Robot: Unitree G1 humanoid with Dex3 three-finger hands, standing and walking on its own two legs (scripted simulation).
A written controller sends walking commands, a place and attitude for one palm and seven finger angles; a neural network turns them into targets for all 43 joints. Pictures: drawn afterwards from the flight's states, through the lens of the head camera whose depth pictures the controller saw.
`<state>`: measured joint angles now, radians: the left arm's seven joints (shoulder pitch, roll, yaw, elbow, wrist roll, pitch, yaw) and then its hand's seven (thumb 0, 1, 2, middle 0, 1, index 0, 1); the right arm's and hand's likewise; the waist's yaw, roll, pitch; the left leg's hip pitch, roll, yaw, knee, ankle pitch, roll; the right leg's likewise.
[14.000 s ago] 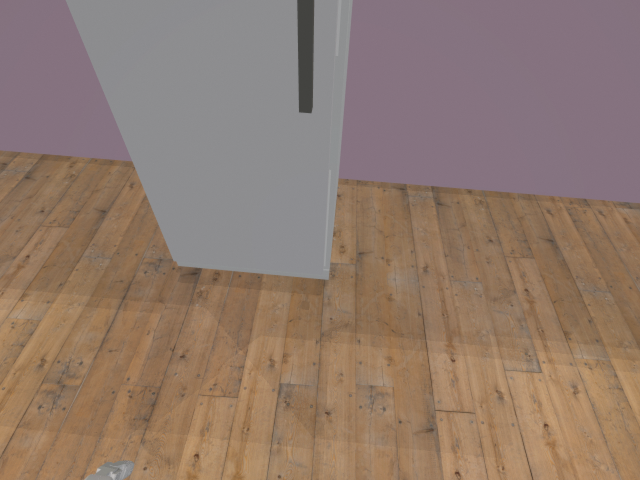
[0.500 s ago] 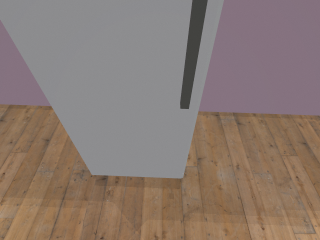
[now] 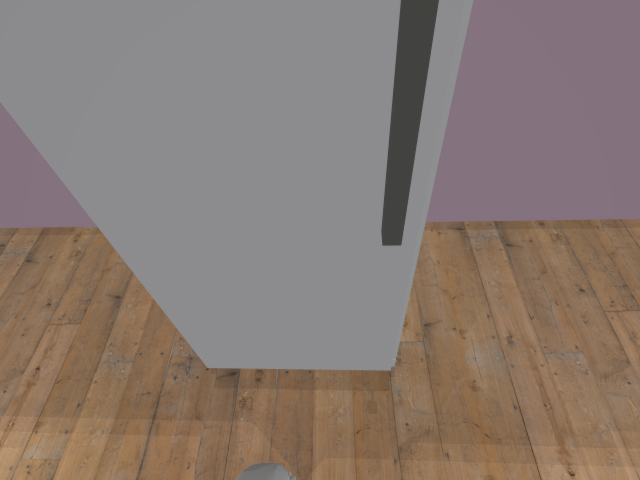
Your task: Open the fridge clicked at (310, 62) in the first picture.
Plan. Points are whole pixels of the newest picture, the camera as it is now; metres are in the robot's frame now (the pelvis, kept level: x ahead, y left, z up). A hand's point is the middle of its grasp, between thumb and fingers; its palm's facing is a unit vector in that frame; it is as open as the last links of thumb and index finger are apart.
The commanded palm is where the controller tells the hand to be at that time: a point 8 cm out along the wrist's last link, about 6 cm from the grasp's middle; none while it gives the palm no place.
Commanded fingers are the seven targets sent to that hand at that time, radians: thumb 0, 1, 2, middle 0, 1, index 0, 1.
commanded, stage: shuffle to correct the standing spot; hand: right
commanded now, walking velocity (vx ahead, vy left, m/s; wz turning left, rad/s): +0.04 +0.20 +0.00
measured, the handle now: (404, 89) +0.47 -0.08 +0.25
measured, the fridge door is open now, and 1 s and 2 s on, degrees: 0 0 0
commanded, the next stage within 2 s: come to a stop and stand still in 0.08 s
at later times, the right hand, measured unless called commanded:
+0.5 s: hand out of the picture +0.11 -0.09 -0.18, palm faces +0.08 +0.98 -0.20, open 7.2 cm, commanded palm none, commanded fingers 0.00 -0.90 -0.90 0.20 0.30 0.20 0.30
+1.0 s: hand out of the picture +0.00 -0.13 -0.17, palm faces +0.06 +0.96 -0.27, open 7.4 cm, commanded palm none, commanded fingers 0.00 -0.90 -0.90 0.20 0.30 0.20 0.30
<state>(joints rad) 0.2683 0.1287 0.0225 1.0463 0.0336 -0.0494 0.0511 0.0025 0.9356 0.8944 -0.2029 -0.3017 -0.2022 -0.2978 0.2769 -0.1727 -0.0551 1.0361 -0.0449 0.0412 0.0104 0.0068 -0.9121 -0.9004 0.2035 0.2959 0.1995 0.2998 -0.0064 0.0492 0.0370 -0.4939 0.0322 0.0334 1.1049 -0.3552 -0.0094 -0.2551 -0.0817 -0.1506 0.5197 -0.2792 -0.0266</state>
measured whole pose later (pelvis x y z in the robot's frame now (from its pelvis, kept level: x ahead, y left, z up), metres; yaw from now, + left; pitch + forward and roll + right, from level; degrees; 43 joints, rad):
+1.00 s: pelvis +0.01 +0.06 -0.01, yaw -2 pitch -2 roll +0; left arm 0.25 0.21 0.03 0.92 0.02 0.01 0.00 -0.01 0.93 0.89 -0.20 -0.30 -0.20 -0.30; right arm 0.34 -0.17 0.01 1.02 -0.03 0.01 -0.03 0.01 -0.91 -0.90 0.20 0.30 0.20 0.30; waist -0.02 -0.06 0.00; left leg -0.27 0.06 -0.07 0.55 -0.28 -0.02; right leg -0.27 0.05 -0.13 0.51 -0.22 -0.10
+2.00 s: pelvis +0.07 +0.12 +0.00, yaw -3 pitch -1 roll -1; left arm 0.25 0.17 0.00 1.11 0.01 -0.02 0.03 0.01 0.92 0.90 -0.20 -0.30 -0.20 -0.30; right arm 0.25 -0.15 0.01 1.11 -0.01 -0.02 -0.04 0.01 -0.92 -0.90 0.21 0.30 0.20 0.30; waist 0.00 -0.02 0.06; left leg -0.16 -0.02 -0.04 0.45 -0.27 0.02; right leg -0.17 -0.01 -0.07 0.41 -0.23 0.00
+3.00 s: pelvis +0.08 +0.14 +0.00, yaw -5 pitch -1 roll -1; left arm 0.26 0.15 0.00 1.14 0.02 -0.01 0.04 0.01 0.92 0.89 -0.20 -0.30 -0.20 -0.30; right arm 0.26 -0.15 0.00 1.12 -0.01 -0.03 -0.04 0.01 -0.91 -0.90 0.20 0.30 0.20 0.30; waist -0.01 0.00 0.06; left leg -0.10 -0.04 0.00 0.39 -0.27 0.05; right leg -0.13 -0.03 -0.04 0.38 -0.22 0.02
